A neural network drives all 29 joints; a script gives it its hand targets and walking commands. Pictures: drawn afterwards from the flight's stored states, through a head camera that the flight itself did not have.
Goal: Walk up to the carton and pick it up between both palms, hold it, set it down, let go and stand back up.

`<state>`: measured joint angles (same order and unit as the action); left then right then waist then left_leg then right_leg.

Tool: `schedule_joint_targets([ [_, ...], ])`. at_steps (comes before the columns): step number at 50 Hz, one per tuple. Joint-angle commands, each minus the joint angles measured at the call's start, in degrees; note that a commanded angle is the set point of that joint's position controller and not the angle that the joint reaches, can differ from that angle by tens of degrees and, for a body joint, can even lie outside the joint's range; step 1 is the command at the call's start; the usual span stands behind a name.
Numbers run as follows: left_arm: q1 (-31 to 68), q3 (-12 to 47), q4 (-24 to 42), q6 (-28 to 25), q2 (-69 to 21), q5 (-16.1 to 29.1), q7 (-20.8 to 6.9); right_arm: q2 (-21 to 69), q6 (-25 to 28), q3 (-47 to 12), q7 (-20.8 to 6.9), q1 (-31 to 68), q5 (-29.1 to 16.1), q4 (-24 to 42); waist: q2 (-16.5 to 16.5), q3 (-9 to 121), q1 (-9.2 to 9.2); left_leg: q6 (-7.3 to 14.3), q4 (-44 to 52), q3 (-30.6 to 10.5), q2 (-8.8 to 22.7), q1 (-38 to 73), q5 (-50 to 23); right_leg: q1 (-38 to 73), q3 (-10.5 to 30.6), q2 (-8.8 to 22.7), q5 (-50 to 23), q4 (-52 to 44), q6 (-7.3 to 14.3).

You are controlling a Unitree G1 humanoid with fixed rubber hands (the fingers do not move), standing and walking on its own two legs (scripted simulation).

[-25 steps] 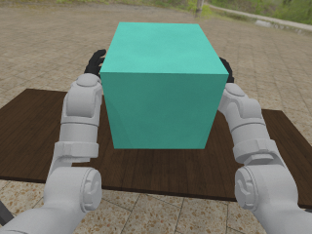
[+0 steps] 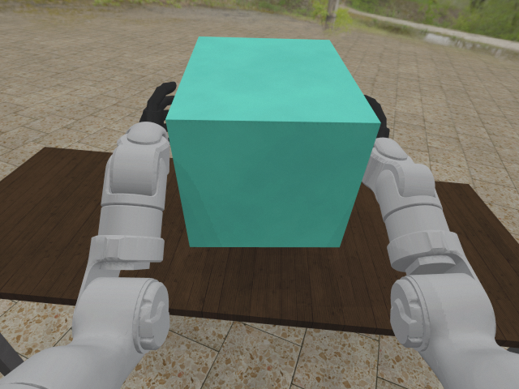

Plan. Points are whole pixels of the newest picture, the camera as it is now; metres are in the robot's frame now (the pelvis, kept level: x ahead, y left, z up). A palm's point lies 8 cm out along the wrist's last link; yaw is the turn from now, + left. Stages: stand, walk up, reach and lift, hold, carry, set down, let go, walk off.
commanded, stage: set down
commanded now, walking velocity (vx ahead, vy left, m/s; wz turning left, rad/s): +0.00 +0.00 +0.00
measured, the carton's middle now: (264, 135) +0.43 -0.01 +0.24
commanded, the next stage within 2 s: none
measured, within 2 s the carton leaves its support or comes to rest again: neither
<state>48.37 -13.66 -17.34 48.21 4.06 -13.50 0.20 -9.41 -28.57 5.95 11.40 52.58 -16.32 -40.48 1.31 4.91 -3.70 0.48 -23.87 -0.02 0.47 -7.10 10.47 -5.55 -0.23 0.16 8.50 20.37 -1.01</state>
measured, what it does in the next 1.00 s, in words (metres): stands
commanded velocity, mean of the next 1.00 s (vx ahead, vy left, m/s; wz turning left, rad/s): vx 0.00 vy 0.00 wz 0.00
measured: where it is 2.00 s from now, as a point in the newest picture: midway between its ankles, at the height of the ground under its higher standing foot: outside the picture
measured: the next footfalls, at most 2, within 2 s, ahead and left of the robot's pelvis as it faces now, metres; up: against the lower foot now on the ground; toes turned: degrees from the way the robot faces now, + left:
none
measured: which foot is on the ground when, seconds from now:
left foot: down 0.00-1.00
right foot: down 0.00-1.00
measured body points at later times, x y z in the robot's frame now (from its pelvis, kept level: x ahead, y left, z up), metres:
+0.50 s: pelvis +0.02 +0.00 +0.00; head -0.05 +0.02 +0.45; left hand +0.42 +0.16 +0.26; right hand +0.41 -0.16 +0.22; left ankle +0.04 +0.11 -0.74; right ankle +0.04 -0.13 -0.74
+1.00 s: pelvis +0.04 +0.01 +0.00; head -0.03 +0.03 +0.45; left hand +0.44 +0.16 +0.23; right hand +0.42 -0.16 +0.20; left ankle +0.04 +0.11 -0.74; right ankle +0.04 -0.13 -0.74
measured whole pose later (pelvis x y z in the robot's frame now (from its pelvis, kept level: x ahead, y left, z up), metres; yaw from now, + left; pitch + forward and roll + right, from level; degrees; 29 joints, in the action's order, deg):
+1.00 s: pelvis +0.04 +0.01 +0.00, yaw +0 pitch -8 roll -1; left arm 44.7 -18.8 -26.9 30.4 2.8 -19.9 -6.7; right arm -2.9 -8.8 8.0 11.6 43.5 -7.4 -44.2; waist 1.4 1.4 -3.7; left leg 0.5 -23.0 0.0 0.5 -1.4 13.7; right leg 1.1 -0.3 0.2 10.7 17.5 -1.2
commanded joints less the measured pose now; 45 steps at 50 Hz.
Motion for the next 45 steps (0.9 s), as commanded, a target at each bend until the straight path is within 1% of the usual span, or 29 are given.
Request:
schedule_joint_targets([
  [1,45.14,17.28,4.81,-4.88,-33.88,9.20,-8.18,35.16,2.47,-16.49,-6.16,56.80,-7.77,21.15,-1.88,21.19,-0.19,0.16,7.98,-0.52,-2.63,3.14,-0.62,8.35,-1.50,-4.89,0.09,-6.34,-0.18],
  [2,47.39,19.81,7.33,-6.05,-34.83,10.37,-8.33,37.42,3.76,-19.15,-6.64,57.96,-7.68,23.05,-2.41,22.84,0.06,-0.29,6.65,-0.42,-2.82,3.13,-5.16,8.85,-1.85,-4.59,-2.91,-5.54,-0.21],
  [3,45.51,18.37,5.94,-7.08,-34.89,10.28,-8.29,37.95,4.55,-18.26,-6.74,58.38,-6.50,23.18,-0.46,23.47,0.77,0.39,7.28,-0.45,-3.13,3.68,-3.00,8.97,-1.39,-4.61,-0.90,-6.70,0.10],
  [4,47.47,14.92,2.85,-7.36,-32.98,8.36,-8.34,37.31,4.17,-15.37,-7.00,56.21,-5.03,18.14,-1.66,20.38,0.26,0.40,8.63,-0.23,-3.36,1.97,3.04,7.89,-1.46,-4.09,3.52,-6.80,-0.10],
  [6,47.96,15.96,3.49,-9.39,-33.31,8.02,-8.48,37.38,7.54,-14.19,-7.62,58.42,-3.31,20.54,-2.80,22.17,1.16,-0.08,9.42,0.09,-2.10,1.75,1.72,9.76,-2.39,-4.64,1.12,-5.31,0.14],
  [7,47.44,13.06,-0.76,-10.11,-32.95,6.92,-8.94,37.40,7.51,-11.97,-7.83,58.33,-1.19,16.88,-1.40,20.23,1.12,0.71,10.21,-0.29,-1.72,1.21,5.09,8.83,-2.57,-4.57,3.84,-5.90,-0.19],
  [9,41.21,10.07,-9.62,-11.87,-31.97,4.25,-11.21,36.19,10.48,-8.66,-8.81,51.69,4.18,10.66,-1.61,13.25,-1.56,0.48,12.12,-0.33,-1.03,0.00,11.29,6.67,-2.83,-3.82,8.83,-7.30,0.12],
  [10,36.56,6.62,-14.42,-12.76,-30.27,2.05,-12.18,35.41,10.86,-7.34,-9.33,47.79,6.22,7.24,-0.78,9.01,-0.69,1.62,12.71,0.19,-1.08,-2.30,13.46,7.91,-2.98,-3.56,10.59,-7.13,0.15],
  [12,37.74,4.77,-12.80,-13.76,-27.55,-0.64,-14.20,35.29,11.56,-4.01,-9.61,41.91,8.48,1.63,-0.86,9.68,-1.77,1.79,13.63,1.44,-1.60,-1.11,12.75,11.49,-3.35,-3.22,9.14,-7.11,-0.70],
  [13,35.90,4.41,-12.17,-14.29,-26.96,-1.61,-14.80,34.84,12.76,-4.75,-9.28,41.23,9.35,2.34,-0.10,9.32,-1.14,1.41,13.65,2.08,-1.55,-0.06,10.01,13.52,-3.24,-3.10,7.66,-7.29,-0.93],
  [14,36.45,3.04,-12.72,-15.56,-25.83,-2.57,-15.53,34.55,13.24,-2.92,-9.40,37.70,10.63,-1.59,-0.76,8.58,-2.94,1.67,14.42,1.61,-1.62,0.09,10.39,13.96,-3.68,-3.03,6.53,-7.61,-1.47],
  [16,35.13,2.15,-14.32,-15.77,-26.10,-3.35,-16.87,34.04,15.32,-2.42,-8.86,40.33,11.70,2.42,-1.19,7.84,-2.08,1.68,13.80,2.36,-1.89,0.91,9.06,12.82,-2.72,-2.26,7.32,-8.30,-1.47],
  [17,34.52,0.60,-13.68,-16.54,-25.41,-4.00,-17.40,35.32,15.87,-2.89,-8.81,39.75,12.57,2.74,1.31,8.70,-1.19,2.03,12.86,3.28,-2.61,2.63,7.64,12.75,-2.98,-1.96,7.37,-8.87,-1.79],
  [21,36.31,6.72,-8.47,-19.26,-28.88,0.40,-16.39,37.19,21.39,-7.30,-8.13,44.93,10.22,10.91,0.36,13.87,-0.82,0.31,9.62,2.70,-2.47,6.91,-5.80,13.96,-3.84,-2.82,-3.22,-7.08,-1.58],
  [23,35.91,11.04,-4.24,-19.92,-32.65,2.22,-15.07,35.58,23.73,-9.25,-7.44,45.57,8.49,16.22,-0.66,17.97,-2.96,-1.07,7.56,2.17,-2.17,12.37,-12.40,12.60,-5.28,-3.71,-5.00,-6.63,-1.18],
  [24,34.51,13.57,-4.38,-20.30,-32.94,3.25,-14.45,34.92,24.93,-10.58,-7.35,46.26,8.17,17.69,-0.85,18.33,-2.28,-1.50,6.36,2.12,-2.19,13.07,-16.05,11.87,-5.44,-3.93,-7.08,-6.09,-0.81],
  [25,35.32,13.35,-4.70,-20.97,-32.96,2.92,-14.59,34.63,25.23,-10.24,-7.13,44.64,9.62,16.22,-0.92,18.06,-3.47,-1.53,5.28,1.97,-2.42,13.26,-16.18,12.33,-5.35,-3.00,-7.85,-5.97,-0.99],
  [26,32.45,13.04,-4.31,-20.83,-32.41,1.77,-14.20,35.48,25.49,-12.50,-6.95,43.17,7.73,15.70,-0.16,16.16,-2.29,-1.48,5.45,2.25,-2.57,13.78,-17.83,13.33,-5.17,-3.44,-7.66,-6.63,-1.10],
  [30,26.89,17.16,-1.90,-19.84,-35.94,3.13,-12.74,33.69,26.87,-15.80,-5.20,42.59,6.24,23.67,0.13,19.72,-3.49,-3.53,1.43,0.62,-1.76,19.83,-31.96,13.42,-5.73,-4.74,-13.59,-6.32,-1.12],
  [31,27.46,18.14,-1.09,-20.41,-36.32,2.93,-12.74,34.62,27.13,-15.67,-5.28,39.58,6.69,19.88,-1.66,18.47,-3.64,-4.08,1.19,0.97,-1.97,19.17,-32.65,13.61,-5.56,-4.47,-14.16,-6.71,-0.86],
  [33,25.05,14.87,-2.38,-19.06,-33.52,1.51,-12.84,34.33,25.17,-16.20,-5.33,37.86,5.02,16.65,0.48,11.96,-2.31,-2.80,3.38,1.22,-2.73,17.25,-28.09,13.76,-5.03,-3.99,-11.40,-7.99,-1.00],
  [34,23.81,13.79,-1.85,-18.60,-33.48,1.39,-12.59,33.66,25.88,-17.13,-5.24,38.45,4.13,19.64,0.86,13.45,-1.38,-2.60,3.15,1.47,-2.97,16.42,-28.09,15.87,-5.03,-4.04,-12.59,-6.97,-1.21],
  [35,24.82,16.04,-1.86,-18.14,-32.56,1.62,-13.19,32.90,24.77,-17.19,-5.30,36.75,4.20,17.22,0.21,12.71,-3.64,-3.24,2.67,0.96,-2.26,18.57,-30.45,14.98,-5.06,-4.07,-13.64,-6.76,-1.20],
  [36,23.78,15.09,-3.00,-17.45,-32.05,0.83,-13.77,30.54,24.44,-13.82,-5.07,36.31,6.03,16.02,0.36,8.84,-4.88,-3.59,3.30,1.08,-1.62,16.71,-25.90,13.83,-5.61,-4.36,-10.28,-7.30,-0.53],
  [38,23.14,11.79,-3.84,-17.33,-31.27,0.29,-13.84,32.24,24.40,-15.49,-5.10,38.12,5.02,18.16,1.45,8.01,-2.19,-2.19,4.39,2.07,-2.69,14.69,-23.40,15.40,-5.28,-4.15,-11.06,-7.59,-1.54],
  [39,26.06,12.86,-3.89,-17.65,-31.41,1.43,-14.63,32.06,24.75,-14.96,-5.20,38.41,6.71,19.54,3.34,7.71,-3.49,-1.12,5.63,2.06,-2.72,13.00,-18.39,13.76,-5.54,-3.55,-9.18,-7.38,-1.47],
  [40,28.07,13.11,-2.47,-18.26,-30.74,1.27,-14.20,31.96,24.93,-13.91,-5.53,39.09,6.60,17.26,1.10,8.86,-2.75,-1.83,5.76,1.66,-2.41,13.50,-18.93,12.75,-5.64,-3.36,-8.09,-6.93,-0.44],
  [42,29.26,16.33,-0.55,-18.93,-32.47,2.75,-14.04,32.34,24.94,-14.29,-5.54,35.89,7.41,17.83,0.92,8.30,-5.07,-2.80,4.75,1.71,-2.62,14.75,-22.13,12.47,-6.14,-3.63,-10.86,-6.69,-0.73],
  [45,29.59,14.12,-3.99,-19.81,-32.10,2.58,-14.39,33.54,24.54,-13.39,-5.22,34.31,8.59,14.62,3.03,8.98,-4.18,-2.48,5.18,2.15,-2.84,15.21,-19.82,11.98,-6.00,-3.47,-9.93,-7.45,-0.86],
])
